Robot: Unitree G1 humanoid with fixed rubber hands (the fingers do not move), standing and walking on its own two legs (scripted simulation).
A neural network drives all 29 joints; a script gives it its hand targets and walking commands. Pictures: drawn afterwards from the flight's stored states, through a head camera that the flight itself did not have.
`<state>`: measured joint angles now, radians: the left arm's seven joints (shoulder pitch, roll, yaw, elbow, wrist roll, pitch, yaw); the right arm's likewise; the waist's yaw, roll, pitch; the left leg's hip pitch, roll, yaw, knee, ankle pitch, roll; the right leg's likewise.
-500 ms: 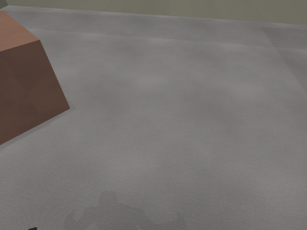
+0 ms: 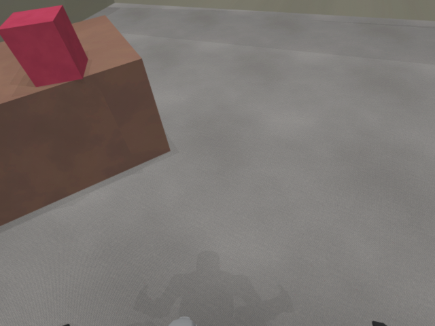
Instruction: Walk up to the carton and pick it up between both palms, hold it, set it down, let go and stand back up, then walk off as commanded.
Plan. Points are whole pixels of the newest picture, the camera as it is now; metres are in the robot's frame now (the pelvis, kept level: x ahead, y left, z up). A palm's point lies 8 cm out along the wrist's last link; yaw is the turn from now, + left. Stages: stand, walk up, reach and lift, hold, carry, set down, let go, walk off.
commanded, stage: walk up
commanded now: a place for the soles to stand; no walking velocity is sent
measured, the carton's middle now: (49, 46) +1.22 +0.80 +0.01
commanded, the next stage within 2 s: none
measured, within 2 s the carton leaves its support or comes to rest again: neither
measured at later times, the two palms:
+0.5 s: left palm out of the picture +0.15 +0.39 -0.06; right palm (329, 255) +0.30 -0.22 -0.13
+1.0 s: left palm (23, 275) +0.26 +0.47 -0.09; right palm (276, 193) +0.48 -0.13 -0.14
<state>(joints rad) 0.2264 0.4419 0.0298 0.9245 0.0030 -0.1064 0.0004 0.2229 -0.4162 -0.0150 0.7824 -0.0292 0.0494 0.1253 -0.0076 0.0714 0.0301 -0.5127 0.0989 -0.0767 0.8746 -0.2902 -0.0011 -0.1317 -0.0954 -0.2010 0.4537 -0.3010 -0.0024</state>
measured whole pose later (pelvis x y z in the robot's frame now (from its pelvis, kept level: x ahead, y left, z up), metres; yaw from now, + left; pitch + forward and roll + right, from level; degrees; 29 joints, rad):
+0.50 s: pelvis +0.15 +0.05 -0.01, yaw +12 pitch -1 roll +3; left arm 0.29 0.43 0.03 0.87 0.00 -0.11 0.01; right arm 0.24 -0.42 -0.01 0.79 -0.02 0.02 0.10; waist -0.01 0.06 0.04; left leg -0.48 -0.07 -0.10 0.99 -0.36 0.01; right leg -0.27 -0.12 -0.13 0.63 -0.34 -0.01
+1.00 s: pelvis +0.30 +0.13 -0.02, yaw +21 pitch -1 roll +2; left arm 0.27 0.44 0.03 0.83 0.00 -0.08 -0.02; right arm 0.25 -0.42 -0.01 0.81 -0.02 0.00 0.08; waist -0.02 0.02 0.06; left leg -0.37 -0.04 -0.06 0.63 -0.25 0.00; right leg -0.42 -0.12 -0.08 0.81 -0.50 0.01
